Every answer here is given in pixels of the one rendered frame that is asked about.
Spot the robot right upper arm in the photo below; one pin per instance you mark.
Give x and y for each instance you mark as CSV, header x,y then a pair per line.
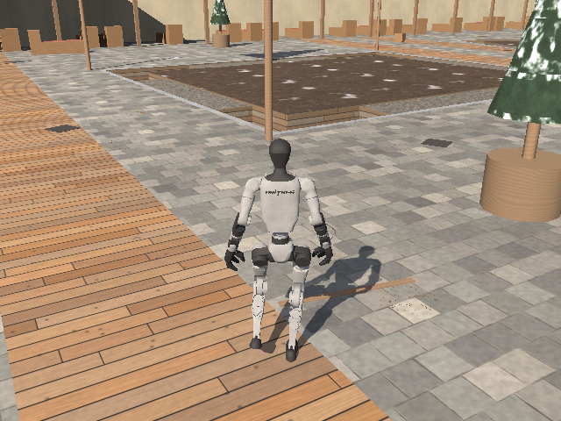
x,y
308,186

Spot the left robot foot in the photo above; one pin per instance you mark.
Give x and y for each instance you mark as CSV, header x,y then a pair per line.
x,y
255,343

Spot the robot left upper arm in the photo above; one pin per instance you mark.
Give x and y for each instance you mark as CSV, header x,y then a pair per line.
x,y
247,200

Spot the robot right hand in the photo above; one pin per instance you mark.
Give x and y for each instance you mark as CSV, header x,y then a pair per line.
x,y
320,252

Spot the robot left hand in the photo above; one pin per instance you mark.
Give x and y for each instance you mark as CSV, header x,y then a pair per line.
x,y
229,256

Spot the robot left forearm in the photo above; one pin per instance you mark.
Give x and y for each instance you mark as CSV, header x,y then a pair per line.
x,y
236,235

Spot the robot right thigh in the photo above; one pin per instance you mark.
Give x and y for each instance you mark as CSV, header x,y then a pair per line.
x,y
301,261

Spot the robot right forearm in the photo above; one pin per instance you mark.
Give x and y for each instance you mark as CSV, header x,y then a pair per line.
x,y
322,234

